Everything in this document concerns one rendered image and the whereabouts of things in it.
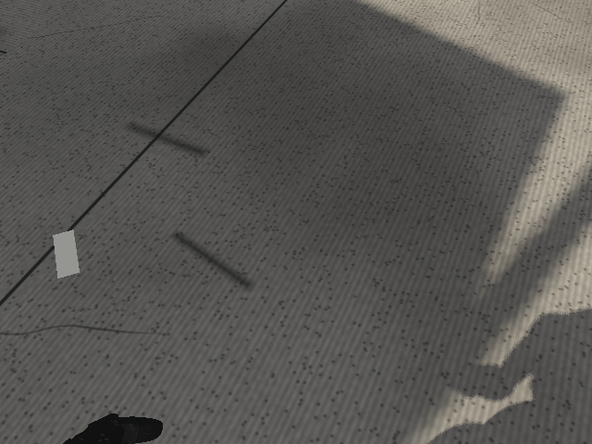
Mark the left robot hand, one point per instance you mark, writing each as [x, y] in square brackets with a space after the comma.
[112, 429]

